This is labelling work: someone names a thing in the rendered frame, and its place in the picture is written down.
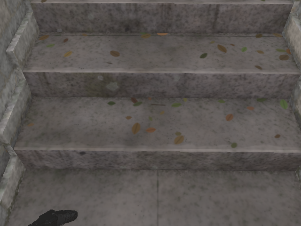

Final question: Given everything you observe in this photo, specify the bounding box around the left robot hand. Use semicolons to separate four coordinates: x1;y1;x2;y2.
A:
28;209;78;226

